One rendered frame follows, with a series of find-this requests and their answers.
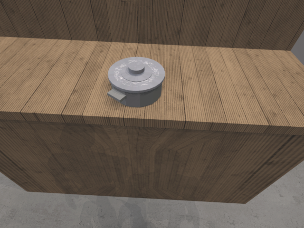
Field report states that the pot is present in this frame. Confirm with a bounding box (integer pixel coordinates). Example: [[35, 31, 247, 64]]
[[107, 83, 162, 107]]

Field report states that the knob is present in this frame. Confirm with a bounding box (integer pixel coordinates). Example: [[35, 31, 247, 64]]
[[128, 61, 144, 74]]

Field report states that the table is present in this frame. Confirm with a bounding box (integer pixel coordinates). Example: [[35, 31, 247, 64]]
[[0, 0, 304, 204]]

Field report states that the lid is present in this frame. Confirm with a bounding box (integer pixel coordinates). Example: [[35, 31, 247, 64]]
[[108, 57, 165, 93]]

